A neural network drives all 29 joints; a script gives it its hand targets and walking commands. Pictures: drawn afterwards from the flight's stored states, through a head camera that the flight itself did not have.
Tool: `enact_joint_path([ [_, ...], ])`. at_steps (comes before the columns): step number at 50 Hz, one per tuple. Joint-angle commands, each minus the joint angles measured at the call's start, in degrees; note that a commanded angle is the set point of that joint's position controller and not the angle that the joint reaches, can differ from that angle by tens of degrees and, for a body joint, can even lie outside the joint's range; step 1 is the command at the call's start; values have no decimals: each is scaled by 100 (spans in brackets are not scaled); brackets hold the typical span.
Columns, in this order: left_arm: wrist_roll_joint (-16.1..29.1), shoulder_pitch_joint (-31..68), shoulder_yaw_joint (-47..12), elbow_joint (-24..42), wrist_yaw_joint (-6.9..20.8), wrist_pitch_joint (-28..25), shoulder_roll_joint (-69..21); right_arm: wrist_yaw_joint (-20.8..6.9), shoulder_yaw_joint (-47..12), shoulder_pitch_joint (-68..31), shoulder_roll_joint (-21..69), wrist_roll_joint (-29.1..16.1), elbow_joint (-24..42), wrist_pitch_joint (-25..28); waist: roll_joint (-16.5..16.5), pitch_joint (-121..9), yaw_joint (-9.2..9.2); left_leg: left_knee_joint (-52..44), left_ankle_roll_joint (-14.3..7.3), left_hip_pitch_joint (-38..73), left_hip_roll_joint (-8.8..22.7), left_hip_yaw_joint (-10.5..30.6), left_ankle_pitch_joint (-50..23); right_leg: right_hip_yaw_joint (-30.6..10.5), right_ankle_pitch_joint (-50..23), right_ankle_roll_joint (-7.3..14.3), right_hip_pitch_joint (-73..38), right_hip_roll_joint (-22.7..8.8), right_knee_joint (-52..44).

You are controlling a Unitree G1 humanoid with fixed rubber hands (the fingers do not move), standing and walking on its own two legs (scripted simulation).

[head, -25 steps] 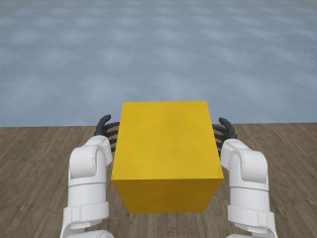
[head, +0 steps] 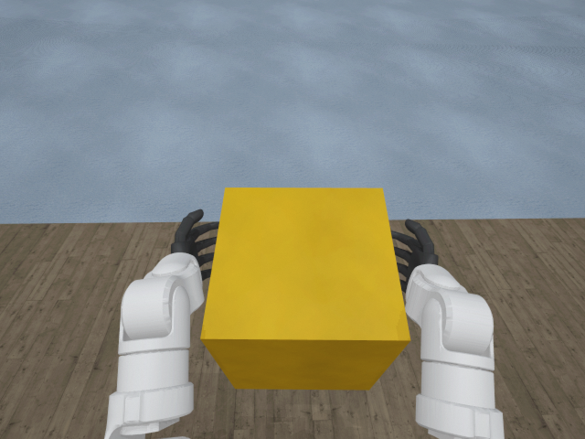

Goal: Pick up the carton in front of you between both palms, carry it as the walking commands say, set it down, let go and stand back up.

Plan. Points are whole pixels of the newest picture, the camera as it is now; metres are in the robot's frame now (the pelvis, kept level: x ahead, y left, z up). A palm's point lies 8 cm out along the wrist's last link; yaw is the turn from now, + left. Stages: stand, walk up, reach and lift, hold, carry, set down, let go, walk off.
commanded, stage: carry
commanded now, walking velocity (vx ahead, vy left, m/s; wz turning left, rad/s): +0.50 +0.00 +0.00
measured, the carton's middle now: (302, 296) +0.32 -0.01 +0.01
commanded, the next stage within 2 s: none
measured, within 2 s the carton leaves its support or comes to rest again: neither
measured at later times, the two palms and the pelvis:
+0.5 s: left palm (208, 131) +0.63 +0.16 +0.07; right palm (366, 133) +0.65 -0.14 +0.06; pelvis +0.33 +0.00 -0.06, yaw +3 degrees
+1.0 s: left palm (222, 71) +0.98 +0.18 +0.01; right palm (335, 75) +0.98 -0.12 +0.01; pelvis +0.66 +0.02 -0.11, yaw -2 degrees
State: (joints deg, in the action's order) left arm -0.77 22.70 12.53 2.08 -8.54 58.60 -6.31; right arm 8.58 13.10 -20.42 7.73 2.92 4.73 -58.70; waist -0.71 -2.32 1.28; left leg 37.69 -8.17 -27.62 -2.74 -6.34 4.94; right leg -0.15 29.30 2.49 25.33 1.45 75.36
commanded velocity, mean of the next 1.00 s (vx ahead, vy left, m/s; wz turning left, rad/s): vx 0.50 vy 0.00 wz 0.00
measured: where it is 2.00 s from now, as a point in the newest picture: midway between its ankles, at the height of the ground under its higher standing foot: (273, 220)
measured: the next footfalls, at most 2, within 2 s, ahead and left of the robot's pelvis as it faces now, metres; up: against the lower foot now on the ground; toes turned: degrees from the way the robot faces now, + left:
right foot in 0.46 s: +0.44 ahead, -0.03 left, -0.06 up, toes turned +0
left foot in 1.00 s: +0.79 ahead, +0.06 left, -0.12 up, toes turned +1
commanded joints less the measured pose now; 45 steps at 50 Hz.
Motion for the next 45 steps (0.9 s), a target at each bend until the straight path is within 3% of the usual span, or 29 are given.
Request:
enact_joint_path([
  [1, 662, 2893, -3457, 672, 84, -256, -4744, -371, -4036, -3798, 4650, -1680, 809, 311, -226, -2170, -13, -1642, -181, 2387, 1824, 2844, -472, -175, -716, 0, 1264, -413, -591],
  [5, 466, 2404, -3577, 549, 122, -422, -4643, -442, -4141, -3382, 4563, -1631, 623, 475, -384, -2144, 98, -1299, -237, 2966, 1658, 2143, -2569, -10, -1514, -88, 1890, -458, -1221],
  [8, 506, 2336, -3690, 696, 121, -482, -4568, -412, -4086, -3066, 4461, -1525, 571, 521, -391, -2062, 216, -1168, -34, 3351, 1389, 1711, -3492, 180, -2256, -56, 2125, -369, -1913],
  [13, 578, 2330, -3737, 795, 55, -397, -4221, -269, -3823, -2633, 4039, -1263, 436, 449, -416, -1598, 429, -1035, 176, 3542, 838, 1147, -3722, 666, -3417, 60, 1824, -11, -3684],
  [16, 584, 2341, -3628, 751, -7, -245, -3941, -164, -3697, -2554, 3761, -1192, 360, 333, -435, -1328, 494, -920, 175, 3341, 739, 1033, -3442, 887, -4065, 228, 1169, 162, -4640],
  [19, 480, 2169, -3283, 531, -88, -100, -3590, -54, -3621, -2606, 3584, -1152, 256, 193, -524, -1431, 130, 147, 303, 3113, 777, 894, -3910, 913, -4181, 398, 37, 302, -5100],
  [21, 473, 2248, -3108, 563, -133, -37, -3468, 6, -3564, -2825, 3502, -1178, 255, 107, -336, -1796, -438, 1856, 510, 2498, 668, 478, -3254, 803, -4384, 423, -1413, -6, -5499],
  [22, 484, 2253, -3011, 539, -147, -5, -3381, 42, -3490, -3072, 3403, -1205, 310, 69, 339, -2061, -667, 3361, 621, 1209, 328, 310, -1174, 5, -5530, 619, -2671, -692, -4856],
  [23, 501, 2285, -2891, 311, -180, 45, -3175, 98, -3402, -3118, 3375, -1192, 265, 3, 1529, -2285, -464, 4651, 687, -781, -283, 340, 3053, -2258, -6899, 1206, -4002, -2162, -4074],
  [24, 489, 2245, -2832, 103, -224, 82, -3063, 162, -3256, -3027, 3232, -1130, 127, -47, 1479, -2541, -507, 5235, 663, -1563, -363, 984, 3112, -3478, -5753, 1992, -4288, -2482, -4421],
  [25, 677, 2410, -2999, 283, -204, 55, -3338, 188, -3222, -3174, 3318, -1165, 409, -24, 1014, -2553, -720, 5452, 502, -2019, -113, 967, 2946, -3622, -3898, 2208, -4136, -2411, -4702],
  [26, 902, 2631, -3193, 420, -142, 28, -3754, 186, -3144, -3264, 3450, -1144, 414, -12, 431, -2201, -582, 4863, 418, -1861, 161, 1011, 2608, -3324, -2932, 1910, -3260, -2092, -5026],
  [27, 1087, 3012, -3375, 551, -45, -5, -4103, 172, -3075, -3307, 3664, -1051, 324, 20, -33, -1905, -386, 4226, 394, -1512, 256, 996, 2347, -2787, -2774, 1564, -2513, -1817, -5190],
  [28, 1244, 3342, -3571, 575, 59, -47, -4409, 144, -2986, -3269, 3858, -918, 213, 68, -143, -1753, -265, 3656, 404, -1142, 348, 945, 2193, -2358, -2587, 1319, -1902, -1684, -5321],
  [29, 1348, 3547, -3716, 583, 143, -119, -4616, 107, -2958, -3243, 4006, -812, 127, 121, -25, -1703, -201, 3218, 428, -837, 410, 868, 2104, -2184, -2547, 1144, -1514, -1622, -5456],
  [31, 1479, 3738, -3853, 733, 282, -278, -4838, 28, -3195, -3302, 4342, -791, 129, 256, 438, -1701, -279, 2764, 520, -874, 430, 659, 1631, -1836, -3456, 986, -1555, -1503, -5480],
  [34, 1411, 3282, -3863, 554, 356, -369, -4727, -2, -3454, -3132, 4361, -781, 149, 409, 585, -1883, -419, 2094, 553, -1505, 495, 556, 643, -1314, -5421, 670, -2496, -1350, -5191],
  [36, 1279, 2903, -3786, 427, 354, -395, -4576, -13, -3584, -3011, 4310, -796, 213, 446, 589, -1891, -512, 1525, 556, -1614, 407, 356, 41, -924, -6152, 472, -2847, -1038, -5027],
  [40, 1165, 2615, -3730, 569, 302, -418, -4336, -8, -3681, -2908, 4170, -847, 460, 447, 603, -1726, -649, 155, 491, -1443, 119, -13, -842, -479, -6421, 363, -3353, -616, -4789],
  [43, 1061, 2401, -3623, 596, 211, -371, -4063, 21, -3657, -2846, 3882, -854, 612, 356, 646, -1545, -793, -975, 382, -906, -134, -308, -1555, -253, -6123, 345, -3452, -461, -4426],
  [45, 1026, 2288, -3602, 586, 148, -320, -3929, 44, -3512, -2658, 3650, -777, 583, 269, 704, -1598, -685, -1432, 263, 62, -297, -373, -1923, -169, -6205, 341, -3098, -497, -3807],
])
